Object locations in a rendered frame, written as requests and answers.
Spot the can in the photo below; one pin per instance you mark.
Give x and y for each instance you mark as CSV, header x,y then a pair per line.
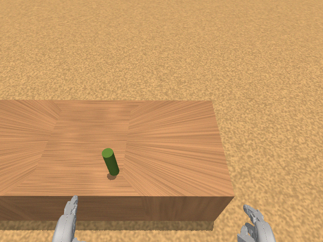
x,y
110,161

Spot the left robot hand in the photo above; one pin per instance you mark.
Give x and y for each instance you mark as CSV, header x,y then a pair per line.
x,y
65,228

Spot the right robot hand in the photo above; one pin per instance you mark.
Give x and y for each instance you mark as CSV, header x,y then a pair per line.
x,y
260,232

